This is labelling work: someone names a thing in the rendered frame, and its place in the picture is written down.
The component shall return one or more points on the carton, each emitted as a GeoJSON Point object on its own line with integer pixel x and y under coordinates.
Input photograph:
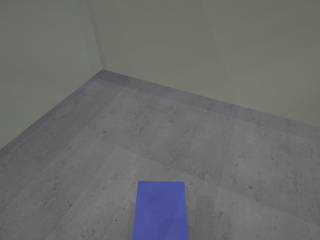
{"type": "Point", "coordinates": [160, 211]}

